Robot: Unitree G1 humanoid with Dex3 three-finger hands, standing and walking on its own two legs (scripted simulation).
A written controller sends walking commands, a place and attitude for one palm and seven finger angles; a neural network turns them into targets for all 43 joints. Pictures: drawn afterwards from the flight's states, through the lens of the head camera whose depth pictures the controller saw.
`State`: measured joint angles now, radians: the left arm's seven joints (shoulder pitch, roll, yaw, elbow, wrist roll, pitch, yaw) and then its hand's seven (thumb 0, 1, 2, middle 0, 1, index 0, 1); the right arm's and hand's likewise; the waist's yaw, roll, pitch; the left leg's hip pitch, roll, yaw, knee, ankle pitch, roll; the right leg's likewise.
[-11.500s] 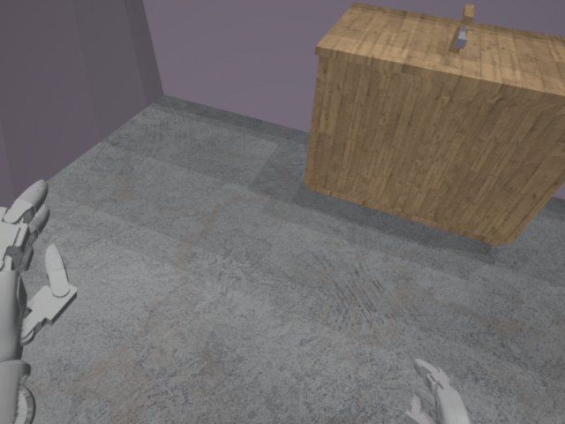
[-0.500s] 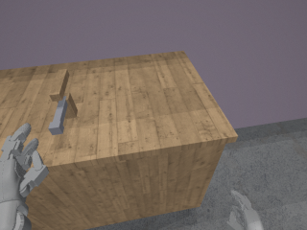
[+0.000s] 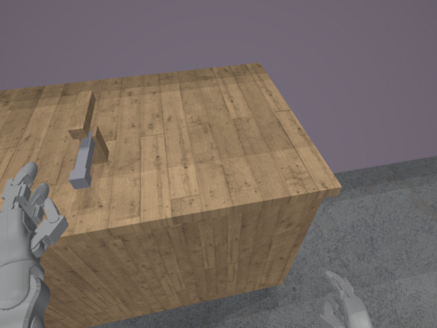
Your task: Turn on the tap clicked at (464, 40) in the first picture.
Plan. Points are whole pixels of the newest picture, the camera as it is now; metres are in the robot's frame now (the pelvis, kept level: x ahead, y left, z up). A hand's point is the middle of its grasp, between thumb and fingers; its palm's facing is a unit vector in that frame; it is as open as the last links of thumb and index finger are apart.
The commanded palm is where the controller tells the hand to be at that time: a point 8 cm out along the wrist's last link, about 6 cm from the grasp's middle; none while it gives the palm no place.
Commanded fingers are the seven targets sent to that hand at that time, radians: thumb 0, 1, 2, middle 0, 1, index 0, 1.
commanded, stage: reach beside the lever's end, fingers flat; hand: left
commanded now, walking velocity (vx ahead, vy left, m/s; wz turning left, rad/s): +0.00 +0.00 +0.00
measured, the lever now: (80, 178) +0.34 +0.30 +0.10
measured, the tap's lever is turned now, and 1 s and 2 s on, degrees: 0 0 0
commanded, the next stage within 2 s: push the lever round in 1.30 s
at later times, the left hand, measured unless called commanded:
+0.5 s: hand (62, 210) +0.26 +0.30 +0.10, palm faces +0.51 -0.85 -0.13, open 7.7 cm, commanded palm +0.22 +0.34 +0.10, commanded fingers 0.00 0.90 0.90 -0.16 -0.17 -0.16 -0.17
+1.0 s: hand (56, 200) +0.30 +0.33 +0.08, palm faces +0.52 -0.85 -0.12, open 7.8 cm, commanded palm +0.25 +0.36 +0.08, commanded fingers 0.00 0.90 0.90 -0.15 -0.15 -0.15 -0.15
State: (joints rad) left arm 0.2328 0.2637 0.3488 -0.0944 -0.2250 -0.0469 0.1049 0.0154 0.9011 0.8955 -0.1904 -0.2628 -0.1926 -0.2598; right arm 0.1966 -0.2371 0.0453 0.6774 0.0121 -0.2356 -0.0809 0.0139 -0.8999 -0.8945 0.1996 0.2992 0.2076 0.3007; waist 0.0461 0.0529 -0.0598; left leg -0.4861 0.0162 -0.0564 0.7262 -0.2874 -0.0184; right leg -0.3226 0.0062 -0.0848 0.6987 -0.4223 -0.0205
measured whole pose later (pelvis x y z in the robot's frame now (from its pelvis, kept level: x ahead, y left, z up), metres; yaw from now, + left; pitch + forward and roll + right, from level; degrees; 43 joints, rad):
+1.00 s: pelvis -0.01 +0.00 -0.01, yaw +0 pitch +7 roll -2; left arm -0.10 0.39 0.50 0.41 -0.21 -0.19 -0.01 0.02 0.90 0.90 -0.15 -0.16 -0.16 -0.15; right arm 0.23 -0.27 0.02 0.71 0.02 -0.17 -0.08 0.01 -0.90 -0.89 0.20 0.30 0.21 0.30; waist 0.01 0.05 -0.06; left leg -0.62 0.03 -0.07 0.79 -0.30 -0.02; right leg -0.45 0.02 -0.09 0.76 -0.43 -0.03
